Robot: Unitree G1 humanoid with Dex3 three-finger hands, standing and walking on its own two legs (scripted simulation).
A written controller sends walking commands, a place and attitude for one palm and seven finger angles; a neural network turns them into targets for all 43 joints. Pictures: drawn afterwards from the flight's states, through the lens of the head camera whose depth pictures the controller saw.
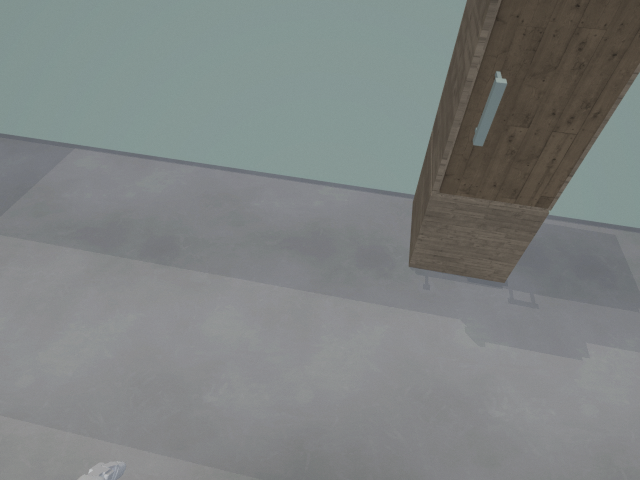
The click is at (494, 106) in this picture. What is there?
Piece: cupboard door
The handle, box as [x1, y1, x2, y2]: [473, 71, 506, 145]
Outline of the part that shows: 499,71 496,71 493,85 478,126 475,128 475,134 473,138 473,144 475,145 482,145 506,85 506,80 501,77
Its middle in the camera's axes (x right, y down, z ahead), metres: +0.43 -0.33 +0.99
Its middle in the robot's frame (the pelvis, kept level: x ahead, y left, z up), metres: +0.98 -0.38 -0.03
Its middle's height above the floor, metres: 0.74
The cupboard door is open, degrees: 0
